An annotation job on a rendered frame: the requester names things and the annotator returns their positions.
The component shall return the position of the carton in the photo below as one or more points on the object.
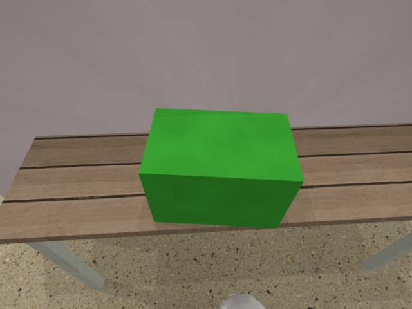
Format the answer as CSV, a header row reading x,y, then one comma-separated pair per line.
x,y
220,167

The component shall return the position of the table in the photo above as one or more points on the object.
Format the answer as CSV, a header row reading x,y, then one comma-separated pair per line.
x,y
72,187

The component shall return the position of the robot right thigh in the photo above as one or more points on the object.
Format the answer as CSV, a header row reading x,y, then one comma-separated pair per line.
x,y
241,301

